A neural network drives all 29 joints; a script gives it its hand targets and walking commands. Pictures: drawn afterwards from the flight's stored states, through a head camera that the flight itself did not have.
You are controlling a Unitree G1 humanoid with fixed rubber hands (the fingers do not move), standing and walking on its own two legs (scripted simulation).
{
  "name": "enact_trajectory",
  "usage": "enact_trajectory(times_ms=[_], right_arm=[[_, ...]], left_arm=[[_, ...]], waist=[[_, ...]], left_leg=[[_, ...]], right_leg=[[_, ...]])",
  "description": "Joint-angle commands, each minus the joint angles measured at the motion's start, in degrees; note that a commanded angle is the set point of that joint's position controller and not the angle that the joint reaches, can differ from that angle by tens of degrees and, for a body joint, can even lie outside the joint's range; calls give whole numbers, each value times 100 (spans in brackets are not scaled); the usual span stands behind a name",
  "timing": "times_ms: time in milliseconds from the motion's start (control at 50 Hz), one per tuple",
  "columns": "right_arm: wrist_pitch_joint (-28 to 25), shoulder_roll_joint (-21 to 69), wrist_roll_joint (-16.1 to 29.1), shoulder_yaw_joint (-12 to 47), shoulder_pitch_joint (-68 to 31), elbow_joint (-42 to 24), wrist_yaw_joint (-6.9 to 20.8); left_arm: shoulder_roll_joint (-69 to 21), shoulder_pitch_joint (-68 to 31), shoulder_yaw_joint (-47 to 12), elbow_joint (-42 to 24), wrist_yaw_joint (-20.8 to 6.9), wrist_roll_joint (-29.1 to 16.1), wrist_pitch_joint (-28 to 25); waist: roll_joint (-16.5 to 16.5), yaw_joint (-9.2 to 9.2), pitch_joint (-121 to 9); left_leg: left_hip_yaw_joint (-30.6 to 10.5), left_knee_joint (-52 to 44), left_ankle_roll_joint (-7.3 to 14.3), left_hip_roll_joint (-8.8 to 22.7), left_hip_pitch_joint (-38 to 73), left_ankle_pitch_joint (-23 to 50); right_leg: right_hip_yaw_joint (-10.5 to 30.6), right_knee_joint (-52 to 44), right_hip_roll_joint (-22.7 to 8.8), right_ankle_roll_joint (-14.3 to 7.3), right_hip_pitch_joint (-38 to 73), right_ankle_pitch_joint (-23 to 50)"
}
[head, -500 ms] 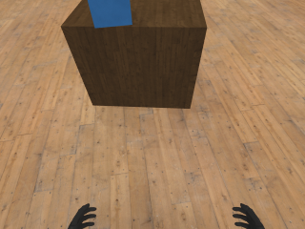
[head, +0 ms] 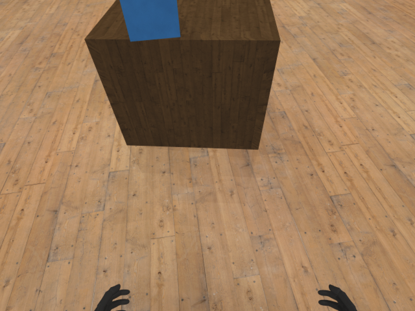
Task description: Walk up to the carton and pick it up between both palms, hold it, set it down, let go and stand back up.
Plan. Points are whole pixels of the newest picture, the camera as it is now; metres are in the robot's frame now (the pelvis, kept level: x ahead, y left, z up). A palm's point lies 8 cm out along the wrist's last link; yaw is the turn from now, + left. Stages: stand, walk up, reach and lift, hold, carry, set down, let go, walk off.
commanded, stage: stand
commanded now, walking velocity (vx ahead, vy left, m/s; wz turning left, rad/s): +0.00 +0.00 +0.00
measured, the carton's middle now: out of the picture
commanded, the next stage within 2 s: walk up in 0.32 s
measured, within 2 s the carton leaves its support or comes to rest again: neither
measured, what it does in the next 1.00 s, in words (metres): walks ahead: left foot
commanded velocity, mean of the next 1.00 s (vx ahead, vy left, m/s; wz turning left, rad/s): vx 0.00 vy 0.00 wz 0.00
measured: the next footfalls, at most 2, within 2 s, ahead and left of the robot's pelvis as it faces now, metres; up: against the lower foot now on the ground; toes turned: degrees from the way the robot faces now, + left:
left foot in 0.80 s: +0.15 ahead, +0.20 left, +0.00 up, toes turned +4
right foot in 1.20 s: +0.30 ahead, -0.04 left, +0.00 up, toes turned -9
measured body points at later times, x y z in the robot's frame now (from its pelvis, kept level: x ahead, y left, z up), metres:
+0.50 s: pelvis +0.00 +0.00 +0.00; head +0.01 +0.00 +0.45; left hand +0.11 +0.25 -0.11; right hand +0.10 -0.24 -0.11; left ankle +0.02 +0.12 -0.73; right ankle +0.02 -0.12 -0.73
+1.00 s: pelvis +0.09 +0.09 -0.01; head +0.09 +0.11 +0.44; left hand +0.18 +0.36 -0.13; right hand +0.10 -0.18 -0.12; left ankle +0.11 +0.20 -0.73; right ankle +0.13 -0.03 -0.67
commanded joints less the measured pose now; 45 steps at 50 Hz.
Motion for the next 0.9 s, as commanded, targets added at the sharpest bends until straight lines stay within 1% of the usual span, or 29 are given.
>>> enact_trajectory(times_ms=[0, 80, 360, 380, 440, 480, 500, 520, 540, 560, 580, 600, 620, 640, 680, 700, 720, 740, 760, 780, 800, 820, 840, 860, 880], right_arm=[[-161, -776, 13, -222, -132, -601, -33], [-159, -787, 13, -217, -70, -545, -36], [-162, -809, 23, -193, -13, -398, -46], [-165, -828, 25, -200, 47, -404, -51], [-172, -835, 24, -192, 65, -385, -57], [-175, -841, 19, -186, 68, -378, -58], [-154, -1017, -223, -382, 438, -367, 101], [-118, -962, -285, -365, 288, -462, 176], [-110, -703, -283, -315, 71, -636, 236], [-110, -655, -305, -286, -209, -812, 272], [-124, -788, -299, -320, -320, -862, 299], [-128, -844, -274, -352, -224, -843, 319], [-136, -867, -251, -389, -75, -817, 339], [-151, -834, -224, -413, 81, -794, 370], [-182, -722, -173, -434, 271, -739, 439], [-200, -681, -147, -448, 404, -700, 451], [-220, -681, -131, -488, 738, -591, 443], [-250, -748, -134, -561, 1323, -380, 408], [-285, -964, -179, -664, 1943, -157, 331], [-312, -1338, -219, -760, 2494, 11, 239], [-336, -1884, -290, -744, 2519, -156, 145], [-298, -2017, -208, -708, 1826, -226, 58], [-303, -1904, -135, -641, 1357, -269, 4], [-313, -1804, -135, -563, 1175, -226, -24], [-316, -1714, -177, -515, 995, -219, -48]], left_arm=[[739, -84, 237, -586, 33, -6, -161], [748, -50, 229, -545, 37, -11, -163], [774, 73, 210, -431, 47, -19, -167], [784, 91, 207, -424, 49, -22, -170], [773, 97, 199, -402, 53, -23, -171], [785, 93, 205, -395, 51, -24, -171], [972, 820, 439, -271, 26, 201, -232], [1220, 1075, 543, -210, 36, 269, -248], [1506, 1205, 637, -117, 70, 270, -259], [1558, 1207, 675, -56, 131, 317, -289], [1473, 1188, 645, -10, 190, 357, -351], [1411, 1080, 612, 40, 234, 391, -396], [1375, 869, 589, 52, 253, 394, -432], [1405, 613, 584, 44, 248, 365, -456], [1434, 244, 587, 43, 190, 286, -472], [1411, 132, 580, 40, 157, 265, -454], [1389, -14, 568, 46, 118, 260, -420], [1362, -169, 534, 47, 79, 253, -365], [1083, -66, 439, 56, 53, 266, -306], [609, 203, 259, -3, 13, 233, -245], [204, 185, 112, -371, -11, 144, -245], [689, 174, 248, -522, 15, 125, -181], [928, 23, 311, -550, 1, 159, -140], [974, 179, 334, -469, -13, 147, -125], [1026, 403, 366, -352, -19, 156, -129]], waist=[[116, 24, -387], [46, 8, -329], [29, 11, -308], [-41, -7, -277], [-42, -8, -226], [13, -1, -268], [127, 90, -838], [-140, 228, -296], [-754, 373, 213], [-877, 528, 631], [-587, 543, 741], [-427, 490, 588], [-454, 375, 366], [-697, 266, 210], [-1208, 124, 151], [-1323, 45, 172], [-1247, -165, 134], [-962, -478, 12], [-227, -734, -166], [1070, -944, -377], [2275, -1009, -201], [1269, -677, 309], [703, -502, 886], [672, -356, 1048], [718, -246, 1015]], left_leg=[[-531, -791, 203, 431, -76, 357], [-530, -801, 200, 436, -58, 375], [-530, -880, 204, 457, -27, 408], [-532, -880, 208, 454, 2, 391], [-530, -899, 208, 462, 2, 453], [-517, -892, 205, 465, 29, 503], [-441, -231, 387, 256, -236, -2270], [-258, 283, 308, 108, -1317, -2606], [188, 1170, 196, -33, -2142, -1716], [-81, 1859, 152, 283, -2943, -1373], [-336, 2066, 85, 511, -3326, -1104], [-425, 2092, 31, 577, -3305, -966], [-490, 1975, 16, 633, -3003, -893], [-446, 1787, -2, 639, -2565, -867], [-244, 1239, -18, 607, -1635, -729], [-105, 878, 8, 555, -1079, -594], [135, 491, 61, 444, -218, -256], [497, 176, 115, 236, 925, 212], [565, 161, 183, 5, 1971, 69], [2, -221, 312, 212, 2373, -1032], [-3014, -1908, 918, 1782, 1738, -3837], [-4688, -3019, 1508, 2600, 677, -5084], [-4667, -3191, 1601, 2618, 148, -5136], [-4103, -2990, 1551, 2451, 74, -4603], [-3411, -2723, 1500, 2281, 1, -3888]], right_leg=[[509, -747, -431, -190, 19, 432], [528, -781, -438, -192, -52, 440], [559, -824, -436, -189, -52, 505], [573, -860, -445, -208, -88, 483], [569, -866, -445, -209, -85, 531], [574, -853, -451, -211, -42, 582], [1019, -775, -549, -574, 459, -2416], [1855, -1318, -1047, -917, 601, -3468], [2939, -2109, -1831, -1399, 727, -3976], [3655, -2441, -2386, -1803, 908, -3712], [3654, -2472, -2423, -1838, 1069, -3340], [3339, -2410, -2284, -1728, 1100, -3169], [2973, -2334, -2116, -1563, 944, -3003], [2580, -2287, -1959, -1441, 686, -2766], [1733, -2135, -1582, -1260, 51, -2318], [1368, -1978, -1398, -1172, -345, -2173], [1003, -1702, -1226, -1066, -908, -2140], [646, -1184, -1028, -941, -1666, -2446], [350, -194, -718, -732, -2403, -2819], [-261, 1488, -118, -439, -2853, -3007], [-184, 3372, 384, -170, -3512, -2591], [525, 3752, -26, -164, -3441, -1983], [665, 3946, -308, -131, -3403, -1342], [569, 3888, -436, -108, -3399, -936], [510, 3630, -565, -83, -3189, -670]])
